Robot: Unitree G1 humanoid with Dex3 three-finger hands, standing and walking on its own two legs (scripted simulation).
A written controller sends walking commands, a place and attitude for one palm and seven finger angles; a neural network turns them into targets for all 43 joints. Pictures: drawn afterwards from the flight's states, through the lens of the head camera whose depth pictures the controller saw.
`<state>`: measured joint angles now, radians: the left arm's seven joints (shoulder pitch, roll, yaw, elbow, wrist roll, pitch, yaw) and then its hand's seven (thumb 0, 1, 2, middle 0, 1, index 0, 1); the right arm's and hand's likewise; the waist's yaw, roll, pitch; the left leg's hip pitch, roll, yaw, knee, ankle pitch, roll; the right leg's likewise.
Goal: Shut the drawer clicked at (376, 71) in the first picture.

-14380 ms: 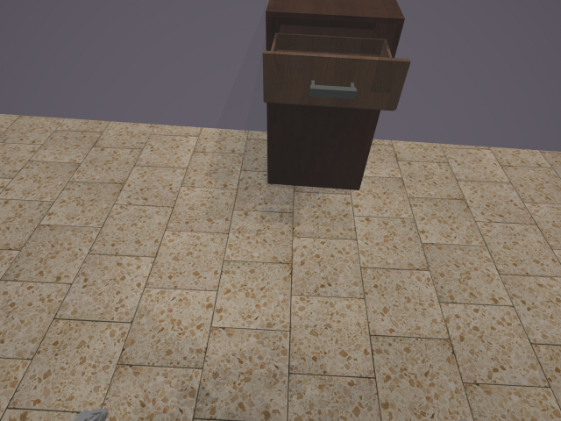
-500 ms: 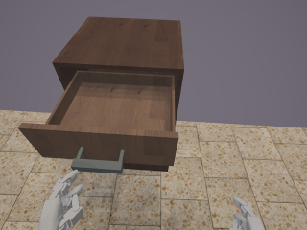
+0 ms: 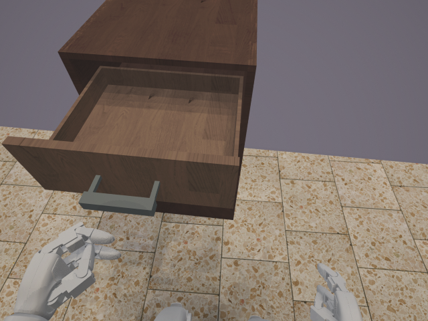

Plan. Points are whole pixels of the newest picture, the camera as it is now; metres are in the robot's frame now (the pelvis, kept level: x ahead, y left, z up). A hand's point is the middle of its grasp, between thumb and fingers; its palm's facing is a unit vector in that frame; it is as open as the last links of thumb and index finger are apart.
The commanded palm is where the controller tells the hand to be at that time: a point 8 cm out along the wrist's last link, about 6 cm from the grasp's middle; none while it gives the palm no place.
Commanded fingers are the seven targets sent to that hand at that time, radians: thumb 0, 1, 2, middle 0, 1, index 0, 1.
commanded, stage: raise the hand and make a fist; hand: left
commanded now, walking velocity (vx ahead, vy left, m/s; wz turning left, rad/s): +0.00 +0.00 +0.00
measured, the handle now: (122, 193) +0.35 +0.20 +0.03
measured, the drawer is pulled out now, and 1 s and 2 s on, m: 0.28 0.28 0.28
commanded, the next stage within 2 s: bring the fist close to the handle in 1.16 s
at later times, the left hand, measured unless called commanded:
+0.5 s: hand (83, 283) +0.17 +0.19 +0.10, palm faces -0.05 -1.00 -0.02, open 3.1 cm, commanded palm +0.13 +0.24 +0.11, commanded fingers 0.00 0.90 0.90 -1.40 -1.60 -1.40 -1.60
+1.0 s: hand (92, 276) +0.17 +0.17 +0.12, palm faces -0.05 -1.00 -0.05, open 3.3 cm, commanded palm +0.13 +0.23 +0.13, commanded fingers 0.00 0.90 0.90 -1.40 -1.60 -1.40 -1.60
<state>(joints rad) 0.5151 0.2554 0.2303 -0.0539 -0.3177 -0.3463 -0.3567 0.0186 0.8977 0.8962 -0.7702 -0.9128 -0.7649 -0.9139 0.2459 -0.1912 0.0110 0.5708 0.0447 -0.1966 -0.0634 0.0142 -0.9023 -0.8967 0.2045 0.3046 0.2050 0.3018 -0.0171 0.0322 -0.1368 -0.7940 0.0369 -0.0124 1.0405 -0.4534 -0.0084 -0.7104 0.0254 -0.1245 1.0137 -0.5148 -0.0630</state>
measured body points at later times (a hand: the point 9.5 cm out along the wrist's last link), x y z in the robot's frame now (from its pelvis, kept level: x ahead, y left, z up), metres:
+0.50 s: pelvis +0.01 +0.04 +0.01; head +0.02 +0.04 +0.46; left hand +0.16 +0.24 +0.10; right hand +0.22 -0.18 -0.03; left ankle +0.03 +0.12 -0.67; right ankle +0.00 -0.08 -0.67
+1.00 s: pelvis +0.01 +0.03 +0.02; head +0.02 +0.03 +0.47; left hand +0.17 +0.22 +0.13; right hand +0.19 -0.20 -0.04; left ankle +0.03 +0.12 -0.67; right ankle +0.00 -0.08 -0.67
